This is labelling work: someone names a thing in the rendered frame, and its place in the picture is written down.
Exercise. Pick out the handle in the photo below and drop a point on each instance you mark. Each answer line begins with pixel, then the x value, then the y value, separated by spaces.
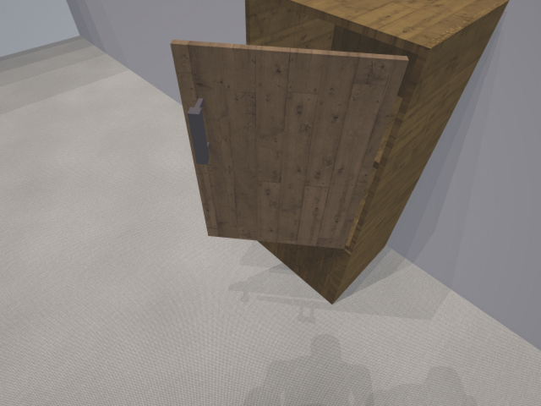
pixel 197 128

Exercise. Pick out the cupboard door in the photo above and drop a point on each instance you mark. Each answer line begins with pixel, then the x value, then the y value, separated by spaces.
pixel 293 136

